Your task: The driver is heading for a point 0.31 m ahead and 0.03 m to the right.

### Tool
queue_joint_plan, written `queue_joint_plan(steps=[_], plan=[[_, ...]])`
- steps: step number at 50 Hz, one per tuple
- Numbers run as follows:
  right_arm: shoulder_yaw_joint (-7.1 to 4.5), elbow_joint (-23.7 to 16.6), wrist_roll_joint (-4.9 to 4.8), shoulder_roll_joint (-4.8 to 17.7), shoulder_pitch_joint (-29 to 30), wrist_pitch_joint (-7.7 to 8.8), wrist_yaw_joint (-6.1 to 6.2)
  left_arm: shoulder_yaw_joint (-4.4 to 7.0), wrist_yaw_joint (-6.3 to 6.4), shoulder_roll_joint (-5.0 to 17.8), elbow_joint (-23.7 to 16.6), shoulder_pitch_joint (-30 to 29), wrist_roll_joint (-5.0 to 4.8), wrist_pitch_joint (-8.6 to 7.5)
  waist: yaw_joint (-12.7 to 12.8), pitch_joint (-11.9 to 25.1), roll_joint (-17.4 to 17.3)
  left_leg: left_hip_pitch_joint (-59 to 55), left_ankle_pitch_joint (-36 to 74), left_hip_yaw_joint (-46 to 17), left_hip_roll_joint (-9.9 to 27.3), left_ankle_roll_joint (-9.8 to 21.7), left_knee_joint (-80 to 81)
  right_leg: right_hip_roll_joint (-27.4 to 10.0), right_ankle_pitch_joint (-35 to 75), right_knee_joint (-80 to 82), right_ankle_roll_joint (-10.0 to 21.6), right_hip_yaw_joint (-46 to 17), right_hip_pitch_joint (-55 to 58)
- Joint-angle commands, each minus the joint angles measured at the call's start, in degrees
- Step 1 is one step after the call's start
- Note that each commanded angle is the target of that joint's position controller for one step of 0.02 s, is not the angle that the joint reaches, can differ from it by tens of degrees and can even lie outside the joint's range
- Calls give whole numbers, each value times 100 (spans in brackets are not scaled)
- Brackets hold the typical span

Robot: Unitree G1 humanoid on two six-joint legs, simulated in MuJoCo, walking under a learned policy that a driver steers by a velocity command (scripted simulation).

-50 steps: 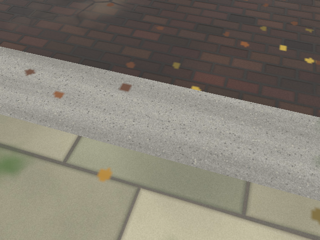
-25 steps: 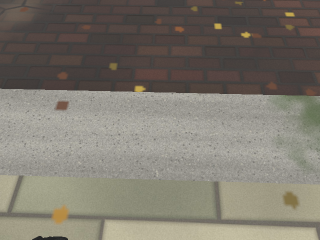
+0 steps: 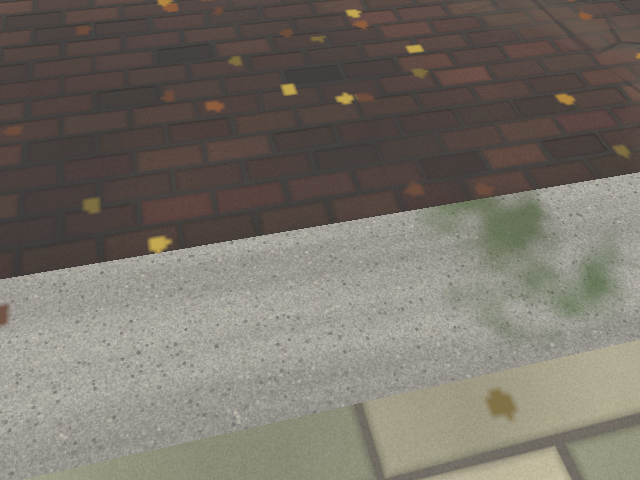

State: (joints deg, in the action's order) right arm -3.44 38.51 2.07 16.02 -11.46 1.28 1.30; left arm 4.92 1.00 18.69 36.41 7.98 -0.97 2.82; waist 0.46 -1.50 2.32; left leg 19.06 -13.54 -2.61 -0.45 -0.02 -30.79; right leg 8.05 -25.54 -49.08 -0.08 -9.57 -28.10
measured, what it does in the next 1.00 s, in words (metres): steps on the spot: right foot, then left foot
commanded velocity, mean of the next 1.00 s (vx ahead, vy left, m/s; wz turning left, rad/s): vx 0.00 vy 0.00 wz -0.09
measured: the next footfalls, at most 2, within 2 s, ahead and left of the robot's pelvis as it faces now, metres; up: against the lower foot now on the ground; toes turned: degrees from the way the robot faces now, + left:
right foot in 0.34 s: +0.01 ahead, -0.14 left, +0.00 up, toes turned -14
left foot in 0.78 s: +0.03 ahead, +0.08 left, +0.00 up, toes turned -6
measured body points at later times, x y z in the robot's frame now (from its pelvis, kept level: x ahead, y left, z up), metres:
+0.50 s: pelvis -0.01 -0.04 +0.01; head +0.02 -0.07 +0.45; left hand +0.22 +0.18 -0.07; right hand +0.05 -0.35 -0.11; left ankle +0.02 +0.11 -0.66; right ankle -0.03 -0.13 -0.73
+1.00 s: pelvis -0.01 -0.02 +0.01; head +0.03 +0.00 +0.46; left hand +0.17 +0.27 -0.10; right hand +0.11 -0.31 -0.08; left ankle -0.01 +0.08 -0.73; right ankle -0.03 -0.16 -0.67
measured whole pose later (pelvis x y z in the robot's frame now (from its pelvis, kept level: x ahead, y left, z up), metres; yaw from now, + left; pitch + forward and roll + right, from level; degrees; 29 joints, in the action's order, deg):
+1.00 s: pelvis -0.01 -0.02 +0.01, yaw -1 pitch +2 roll -2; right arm -3.5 38.5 -0.6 17.5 -12.6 -0.9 1.5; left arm 5.4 2.1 18.3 41.5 4.9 -0.2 2.0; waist -0.9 -3.8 1.0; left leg 14.4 -13.0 -4.2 -1.6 2.3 -26.1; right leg 1.6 -24.2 -56.5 -4.7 -2.9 -26.9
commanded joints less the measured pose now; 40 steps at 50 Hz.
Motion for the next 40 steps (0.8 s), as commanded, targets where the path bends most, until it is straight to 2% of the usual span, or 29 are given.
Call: queue_joint_plan(steps=[1,2,4,6,8,10,13,15,16,17,18,19,20,21,22,23,25,27,29,31,32,36,38,39,40], plan=[[-208,-586,-70,725,468,54,69,324,37,844,-154,447,-19,-17,207,480,-945,-988,1872,-1399,1654,1055,1063,-395,-216,-2008,-364,167,-802],[-184,-580,-141,678,466,38,91,286,40,710,-149,439,-17,38,130,410,-953,-1088,2075,-1137,1573,1025,1012,-451,7,-2185,-469,218,-954],[-188,-536,-110,710,310,-27,129,193,6,446,-270,187,-70,72,-24,364,-1058,-1195,2307,-638,1382,1059,1047,-541,251,-1856,-597,555,-931],[-240,-469,-84,811,79,-90,159,132,-19,324,-440,-144,-83,60,-240,467,-1233,-1604,2436,-527,1491,1169,1020,-675,255,-1283,-671,700,-943],[-304,-442,-103,954,62,-133,155,80,-70,241,-533,-251,-57,54,-303,598,-1306,-1675,2484,-381,1613,1214,977,-821,140,-679,-651,820,-570],[-362,-438,-142,1091,158,-154,115,58,-120,233,-585,-260,-43,61,-306,646,-1379,-1479,2539,-211,1711,1230,982,-880,107,-106,-560,1012,-52],[-402,-386,-246,1159,215,-143,46,114,-185,358,-595,-134,-51,108,-262,642,-1443,-1403,2432,-109,1840,1179,858,-842,286,721,-367,1232,443],[-412,-348,-364,1154,352,-135,34,154,-227,342,-501,195,-54,122,-20,646,-1342,-1205,2218,111,1787,928,477,-732,1060,1855,-87,1416,1087],[-378,-250,-387,1004,175,-116,28,209,-202,427,-409,439,-45,116,60,687,-1111,-847,1777,367,1623,620,60,-621,1624,2475,108,1349,1733],[-312,-200,-251,742,-67,-96,2,337,-137,836,-397,678,-52,91,40,778,-102,184,547,903,1205,87,-1049,-1230,3136,2752,422,336,2775],[-147,-600,53,387,234,-86,3,460,-66,1562,-549,648,61,30,-45,702,1716,2025,-2442,1051,321,-479,-2625,-2819,5024,2684,1572,-1910,3271],[-232,-608,-79,706,673,-69,54,340,-113,1163,-552,787,268,-112,459,1138,1071,2029,-2701,122,253,-479,-3579,-3117,4734,2837,2209,-1961,2894],[-279,-518,-225,859,647,-107,59,208,-103,882,-472,519,279,-204,266,874,733,1972,-2268,15,399,-412,-3800,-2799,4323,2852,1940,-1261,2617],[-293,-359,-235,831,482,-140,73,133,-67,621,-428,167,181,-243,83,742,532,1884,-1802,-12,478,-387,-3618,-2405,3847,2841,1566,-780,2470],[-293,-236,-192,809,363,-175,93,28,-38,364,-401,-89,90,-248,-7,681,484,1761,-1407,-11,534,-430,-3413,-2201,3765,2830,1334,-480,2376],[-276,-131,-159,729,191,-198,78,-76,-9,168,-353,-248,100,-261,-123,705,542,1306,-999,29,518,-492,-3348,-2028,4095,2833,1266,-154,2082],[-191,40,-215,501,-99,-213,2,-182,13,-68,-210,-337,216,-286,-246,787,555,631,-593,89,513,-555,-2730,-1828,4073,2879,1184,320,1879],[-90,12,-243,366,111,-223,-45,-168,19,10,-114,-330,271,-302,-85,624,541,242,-524,133,532,-525,-1788,-1802,3575,2935,1149,451,1829],[-97,-97,-259,537,301,-250,-44,-90,23,296,7,-209,272,-278,74,439,551,155,-790,214,478,-484,-1377,-2029,3126,2979,1304,217,1860],[-138,-160,-303,732,302,-274,-26,-7,33,543,82,-169,216,-224,133,238,524,309,-1084,273,421,-429,-1289,-2262,2842,2964,1437,-44,1893],[-143,-176,-314,751,278,-277,-18,17,45,598,109,-163,183,-197,140,165,485,401,-1165,298,403,-399,-1279,-2359,2853,2945,1474,-146,1941],[-109,-154,-312,580,25,-263,-62,61,123,602,157,-285,100,-111,1,265,349,313,-1125,470,314,-229,-954,-2523,3698,2618,1446,-86,2207],[-109,-108,-299,554,-188,-247,-115,84,165,577,189,-363,27,-65,-173,367,305,-153,-300,588,205,-18,-55,-2361,3612,2283,1159,236,2141],[-151,-146,-255,729,-202,-236,-114,95,176,511,250,-212,-2,-68,-170,357,33,-466,733,256,293,188,492,-2072,2926,1911,796,517,1928],[-293,-201,-208,1284,-361,-215,-51,56,174,268,124,-228,146,-111,-23,558,-1201,-1159,2529,-1097,1175,652,728,-1411,1865,660,251,1231,1095]])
